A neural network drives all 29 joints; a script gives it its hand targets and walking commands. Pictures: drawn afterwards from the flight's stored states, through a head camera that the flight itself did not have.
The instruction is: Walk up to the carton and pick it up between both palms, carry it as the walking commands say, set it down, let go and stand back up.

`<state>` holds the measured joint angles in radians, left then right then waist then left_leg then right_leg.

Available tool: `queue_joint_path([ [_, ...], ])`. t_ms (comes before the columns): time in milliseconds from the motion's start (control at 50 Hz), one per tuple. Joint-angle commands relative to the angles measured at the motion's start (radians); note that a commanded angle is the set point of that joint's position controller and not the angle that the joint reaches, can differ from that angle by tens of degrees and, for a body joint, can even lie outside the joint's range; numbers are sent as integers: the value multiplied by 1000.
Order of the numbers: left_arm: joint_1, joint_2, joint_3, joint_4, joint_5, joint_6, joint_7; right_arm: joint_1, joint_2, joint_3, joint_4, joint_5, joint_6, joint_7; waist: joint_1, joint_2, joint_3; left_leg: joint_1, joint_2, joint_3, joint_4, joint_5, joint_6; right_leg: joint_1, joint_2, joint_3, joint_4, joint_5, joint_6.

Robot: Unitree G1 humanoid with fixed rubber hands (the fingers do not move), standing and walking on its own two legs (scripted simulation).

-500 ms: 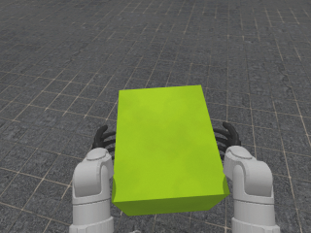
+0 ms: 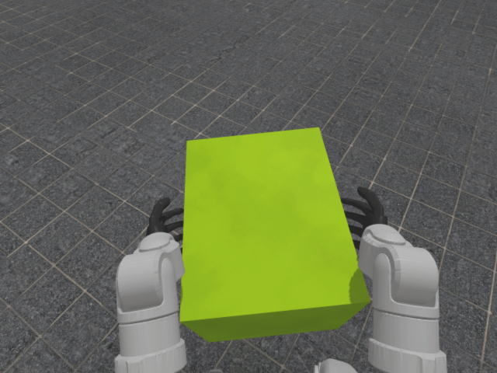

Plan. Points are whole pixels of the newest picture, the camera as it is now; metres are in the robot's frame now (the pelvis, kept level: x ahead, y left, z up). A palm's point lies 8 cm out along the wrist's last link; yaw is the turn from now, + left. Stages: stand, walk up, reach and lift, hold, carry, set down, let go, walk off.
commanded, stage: carry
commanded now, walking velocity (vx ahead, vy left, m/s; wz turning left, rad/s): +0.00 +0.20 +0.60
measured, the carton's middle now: (263, 236) +0.35 +0.01 -0.01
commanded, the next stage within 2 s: none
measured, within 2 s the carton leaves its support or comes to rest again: neither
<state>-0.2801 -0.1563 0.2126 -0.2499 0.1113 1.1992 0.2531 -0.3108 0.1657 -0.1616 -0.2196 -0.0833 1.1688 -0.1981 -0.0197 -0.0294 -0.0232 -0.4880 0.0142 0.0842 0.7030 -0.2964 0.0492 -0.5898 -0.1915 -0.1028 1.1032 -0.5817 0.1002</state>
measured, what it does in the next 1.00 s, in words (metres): walks backwards, turning left: right foot, then left foot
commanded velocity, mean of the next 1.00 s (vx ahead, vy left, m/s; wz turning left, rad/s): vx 0.00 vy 0.20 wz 0.60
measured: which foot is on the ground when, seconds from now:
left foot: down 0.00-0.24, up 0.26-0.54, down 0.56-0.84, up 0.86-1.00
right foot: up 0.00-0.22, down 0.24-0.56, up 0.58-0.80, down 0.82-1.00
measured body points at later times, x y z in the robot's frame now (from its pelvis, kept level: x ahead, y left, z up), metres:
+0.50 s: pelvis -0.10 +0.10 +0.01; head -0.11 +0.09 +0.46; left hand +0.14 +0.33 +0.10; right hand +0.23 +0.02 +0.10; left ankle -0.13 +0.28 -0.68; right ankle -0.02 -0.05 -0.72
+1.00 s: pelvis -0.25 +0.18 +0.01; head -0.23 +0.18 +0.46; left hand -0.10 +0.48 +0.08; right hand +0.08 +0.22 +0.08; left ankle -0.31 +0.32 -0.65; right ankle -0.13 +0.09 -0.72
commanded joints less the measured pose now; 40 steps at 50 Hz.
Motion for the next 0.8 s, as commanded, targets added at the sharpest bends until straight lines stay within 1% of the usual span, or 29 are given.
queue_joint_path([
  [0, -576, -1003, -793, -85, -466, -10, -442, -500, 993, 716, -89, 429, 21, 383, -1, 205, -507, 489, 178, -229, -126, 944, 97, -89, 85, -7, 31, 75, -5],
  [20, -557, -1000, -801, -120, -464, -13, -433, -454, 994, 713, -90, 408, 18, 378, 2, 164, -523, 520, 175, -230, -144, 856, 78, -68, 85, -7, 7, 115, -22],
  [40, -613, -1031, -828, -147, -497, -20, -430, -499, 994, 715, -164, 425, 4, 370, 4, 247, -555, 551, 169, -241, -178, 823, 57, -57, 101, -5, -51, 125, -19],
  [80, -655, -1021, -825, -201, -517, -18, -433, -495, 1006, 706, -162, 414, 6, 369, 5, 248, -534, 502, 161, -252, -207, 659, 72, 12, 103, 12, -146, 141, -30],
  [100, -571, -1005, -817, -152, -515, -7, -433, -403, 988, 702, -116, 395, 17, 364, 3, 196, -551, 425, 185, -311, -291, 608, 46, 97, 133, -24, -194, 147, -53],
  [120, -596, -988, -817, -177, -513, -11, -439, -401, 992, 717, -130, 393, 9, 359, 3, 241, -526, 404, 168, -322, -305, 518, 26, 139, 138, -8, -256, 175, -70],
  [140, -615, -979, -806, -185, -518, -12, -446, -414, 986, 720, -145, 382, 10, 352, 6, 177, -546, 325, 145, -286, -321, 411, 13, 272, 138, 6, -360, 186, -90],
  [180, -571, -960, -769, -159, -502, -8, -446, -412, 988, 731, -141, 394, 16, 350, 15, 210, -508, 224, 92, -239, -365, 365, -56, 456, 162, -64, -584, 198, -122],
  [200, -531, -993, -759, -97, -485, 0, -453, -468, 973, 740, -181, 390, 15, 344, 44, 120, -508, 20, 61, -209, -276, 306, -118, 690, 75, 19, -732, 291, -164],
  [220, -483, -992, -742, -77, -461, -8, -448, -474, 971, 746, -185, 384, 24, 346, 48, -227, -529, -71, 1, -130, 62, -5, -83, 741, -222, 281, -762, 403, -221],
  [240, -435, -1025, -741, -38, -466, -10, -456, -530, 945, 781, -270, 407, 18, 346, 36, -391, -485, -217, -38, -137, 448, -233, -99, 660, -459, 452, -753, 675, -335],
  [260, -523, -1006, -759, -125, -470, -15, -453, -539, 1008, 804, -226, 427, 22, 359, 40, -264, -448, -260, 65, -252, 589, -198, -78, 596, -475, 395, -727, 774, -366],
  [280, -560, -1013, -772, -127, -475, -9, -453, -544, 1010, 798, -203, 431, 26, 365, 25, -154, -411, -232, 99, -261, 638, -121, -81, 491, -407, 254, -715, 673, -319],
  [320, -538, -980, -722, -44, -444, 7, -460, -476, 979, 754, -50, 410, 37, 368, 18, -35, -325, -221, 62, -137, 505, -35, -104, 456, -256, 101, -670, 636, -210],
  [340, -564, -1004, -741, -30, -454, 6, -459, -447, 971, 748, -40, 404, 34, 376, 14, -59, -318, -166, 71, -103, 400, -17, -107, 424, -204, 2, -646, 673, -176],
  [380, -510, -961, -714, -9, -418, 7, -446, -463, 971, 762, -44, 437, 36, 383, 29, -133, -357, -100, 28, 7, 289, -82, -107, 449, -192, -28, -599, 824, -173],
  [440, -532, -952, -706, -33, -402, 3, -437, -516, 989, 778, -46, 467, 39, 393, 39, -257, -360, 9, 17, 101, 46, -160, -97, 463, -248, -48, -586, 800, -165],
  [480, -482, -938, -681, 28, -372, 3, -434, -508, 978, 775, -5, 480, 50, 396, 28, -248, -343, 124, -35, 158, -139, -51, -96, 405, -228, -77, -532, 592, -116],
  [500, -516, -935, -693, 14, -363, 6, -432, -505, 991, 752, 40, 472, 53, 396, 11, -191, -368, 179, -13, 72, -298, 41, -82, 406, -164, -123, -410, 513, -67],
  [520, -505, -934, -702, 21, -358, 0, -435, -500, 970, 771, 33, 468, 46, 403, 4, -32, -353, 304, 94, -82, -292, 251, -51, 229, -118, -130, -280, 343, -37],
  [540, -510, -940, -707, 7, -373, -3, -443, -505, 976, 767, 13, 463, 35, 396, 3, 241, -382, 438, 283, -352, -215, 843, 46, -13, 8, -146, -131, -63, 21],
  [560, -519, -958, -708, 51, -392, -9, -452, -478, 981, 757, 31, 459, 38, 396, 9, 279, -366, 434, 323, -373, -179, 1053, 111, -76, 18, -48, -15, -188, 34],
  [580, -571, -985, -718, 33, -419, -11, -457, -528, 1001, 751, -16, 457, 25, 390, 12, 281, -433, 373, 323, -349, -188, 1015, 142, -35, 45, -13, 22, -175, 22],
  [600, -573, -1018, -735, 28, -441, -14, -457, -515, 999, 753, -38, 430, 26, 387, 1, 159, -381, 299, 254, -294, -220, 757, 121, -40, 50, -19, 48, -75, 8],
  [640, -658, -1042, -784, -5, -497, -16, -463, -495, 991, 717, -34, 419, 16, 379, 6, 215, -391, 315, 167, -223, -214, 482, 74, -50, 58, -9, 49, 67, -5],
  [680, -774, -1022, -842, -148, -531, -30, -456, -502, 1012, 692, -52, 406, -6, 380, 9, 329, -499, 339, 148, -147, -176, 422, 74, 21, 74, -9, -23, 142, -21],
  [720, -783, -973, -825, -214, -546, -30, -443, -449, 1025, 700, -57, 407, -3, 362, 5, 286, -521, 339, 190, -267, -227, 371, 103, 107, 96, 0, -174, 127, -40],
  [760, -704, -974, -794, -187, -540, -22, -451, -474, 1011, 725, -136, 404, 2, 342, 17, 210, -517, 203, 157, -247, -271, 250, 59, 341, 135, -28, -433, 141, -90],
  [780, -643, -948, -770, -113, -511, -13, -463, -462, 997, 716, -93, 387, 3, 336, 35, 181, -510, 109, 110, -179, -180, 120, 34, 471, 68, 38, -646, 219, -109],
])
